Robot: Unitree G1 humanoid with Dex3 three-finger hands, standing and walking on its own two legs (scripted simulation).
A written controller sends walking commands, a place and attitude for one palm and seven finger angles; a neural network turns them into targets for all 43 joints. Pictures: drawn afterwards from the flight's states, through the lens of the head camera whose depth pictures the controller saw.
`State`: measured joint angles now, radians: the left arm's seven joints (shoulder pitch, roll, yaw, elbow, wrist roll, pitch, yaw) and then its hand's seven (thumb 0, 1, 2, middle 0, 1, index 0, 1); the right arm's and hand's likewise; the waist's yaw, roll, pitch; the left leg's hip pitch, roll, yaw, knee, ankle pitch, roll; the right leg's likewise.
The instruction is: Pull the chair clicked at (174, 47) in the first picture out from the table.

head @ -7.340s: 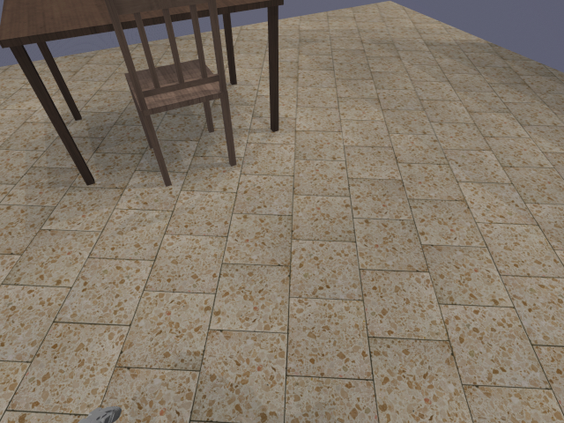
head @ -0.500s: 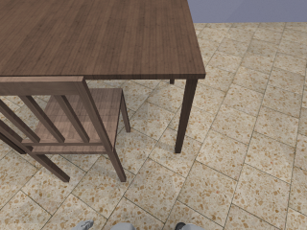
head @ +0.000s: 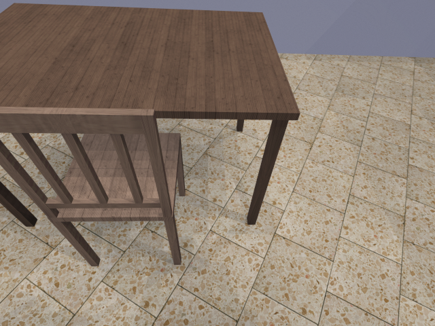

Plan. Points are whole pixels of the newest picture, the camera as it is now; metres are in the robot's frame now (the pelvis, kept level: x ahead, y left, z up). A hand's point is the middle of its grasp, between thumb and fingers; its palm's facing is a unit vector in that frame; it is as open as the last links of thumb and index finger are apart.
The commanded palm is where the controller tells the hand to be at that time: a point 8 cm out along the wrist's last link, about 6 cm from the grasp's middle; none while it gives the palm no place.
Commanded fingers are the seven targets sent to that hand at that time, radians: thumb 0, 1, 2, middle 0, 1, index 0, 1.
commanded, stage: come to a stop and stand still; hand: left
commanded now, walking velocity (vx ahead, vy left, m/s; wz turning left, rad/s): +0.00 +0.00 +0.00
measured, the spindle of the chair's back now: (88, 171) +0.48 +0.38 -0.09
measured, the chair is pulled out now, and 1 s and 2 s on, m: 0.00 0.00 0.00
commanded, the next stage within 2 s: look again from close up in 0.52 s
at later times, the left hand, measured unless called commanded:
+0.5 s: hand out of the picture -0.06 +0.13 -0.17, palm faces +0.03 -0.99 -0.15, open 7.3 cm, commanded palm none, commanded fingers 0.00 0.90 0.90 -0.20 -0.30 -0.20 -0.30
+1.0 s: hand out of the picture -0.02 +0.16 -0.18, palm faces +0.03 -0.98 -0.19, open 7.3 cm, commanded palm none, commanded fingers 0.00 0.90 0.90 -0.20 -0.30 -0.20 -0.30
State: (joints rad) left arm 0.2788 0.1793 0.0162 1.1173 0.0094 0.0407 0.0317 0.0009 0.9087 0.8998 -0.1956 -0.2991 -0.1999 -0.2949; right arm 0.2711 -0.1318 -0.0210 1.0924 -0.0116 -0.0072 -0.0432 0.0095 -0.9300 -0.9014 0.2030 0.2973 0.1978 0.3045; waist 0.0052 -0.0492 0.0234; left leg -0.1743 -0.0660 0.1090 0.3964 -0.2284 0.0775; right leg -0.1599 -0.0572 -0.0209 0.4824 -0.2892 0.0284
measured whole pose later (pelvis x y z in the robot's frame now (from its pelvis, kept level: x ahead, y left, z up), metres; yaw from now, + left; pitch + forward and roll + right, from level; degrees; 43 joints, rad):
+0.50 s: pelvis -0.04 -0.01 +0.00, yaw +0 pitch -2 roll +0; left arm 0.32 0.11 -0.02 1.15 0.01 0.00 0.04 0.00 0.91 0.90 -0.20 -0.30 -0.20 -0.30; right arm 0.33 -0.12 -0.01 1.18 -0.01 0.00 -0.03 0.00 -0.91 -0.90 0.20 0.30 0.19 0.30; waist -0.01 -0.01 0.03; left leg -0.18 -0.03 0.09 0.38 -0.17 0.05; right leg -0.14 -0.02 -0.04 0.41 -0.24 0.00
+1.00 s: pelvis -0.02 -0.01 +0.00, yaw +0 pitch -1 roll +0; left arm 0.31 0.14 -0.02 1.08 0.02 -0.02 0.04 0.00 0.92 0.90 -0.20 -0.30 -0.20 -0.30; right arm 0.30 -0.16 0.01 1.09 -0.02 -0.02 -0.02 0.02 -0.93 -0.90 0.20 0.30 0.19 0.30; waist 0.00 0.01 -0.01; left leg -0.24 -0.02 0.09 0.50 -0.25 0.06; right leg -0.19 -0.02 -0.04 0.51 -0.31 0.00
